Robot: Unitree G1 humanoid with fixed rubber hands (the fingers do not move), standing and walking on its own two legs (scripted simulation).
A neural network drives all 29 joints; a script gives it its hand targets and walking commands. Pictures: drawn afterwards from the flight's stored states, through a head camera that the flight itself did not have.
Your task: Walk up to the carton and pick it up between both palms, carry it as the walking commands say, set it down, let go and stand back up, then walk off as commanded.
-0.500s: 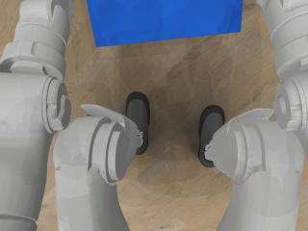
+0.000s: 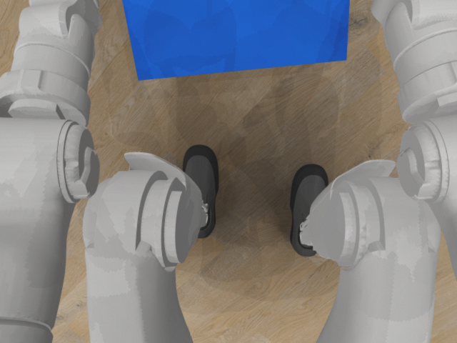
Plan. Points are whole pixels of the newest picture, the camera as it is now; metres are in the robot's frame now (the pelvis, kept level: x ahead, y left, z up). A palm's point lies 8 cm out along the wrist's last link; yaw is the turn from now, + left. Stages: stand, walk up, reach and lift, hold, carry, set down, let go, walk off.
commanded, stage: reach and lift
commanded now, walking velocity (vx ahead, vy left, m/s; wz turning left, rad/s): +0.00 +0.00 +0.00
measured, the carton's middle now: out of the picture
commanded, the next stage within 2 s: none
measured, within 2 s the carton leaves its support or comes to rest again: leaves its support in 0.16 s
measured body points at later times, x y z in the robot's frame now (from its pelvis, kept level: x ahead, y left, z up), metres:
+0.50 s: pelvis -0.01 +0.00 +0.02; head +0.35 +0.04 +0.27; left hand +0.53 +0.25 -0.14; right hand +0.58 -0.11 -0.14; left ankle +0.12 +0.12 -0.31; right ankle +0.10 -0.12 -0.31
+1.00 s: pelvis -0.02 +0.00 +0.06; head +0.35 +0.04 +0.30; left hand +0.53 +0.25 -0.09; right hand +0.57 -0.11 -0.09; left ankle +0.12 +0.12 -0.31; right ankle +0.10 -0.12 -0.31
